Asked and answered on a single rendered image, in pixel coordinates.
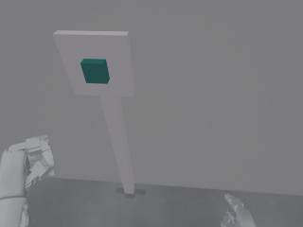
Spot right robot hand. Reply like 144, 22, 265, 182
221, 193, 256, 227

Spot button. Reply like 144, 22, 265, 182
80, 59, 110, 84

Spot panel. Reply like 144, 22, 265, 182
52, 30, 135, 194

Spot left robot forearm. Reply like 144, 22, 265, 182
0, 196, 31, 227

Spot left robot hand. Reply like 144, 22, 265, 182
0, 135, 55, 199

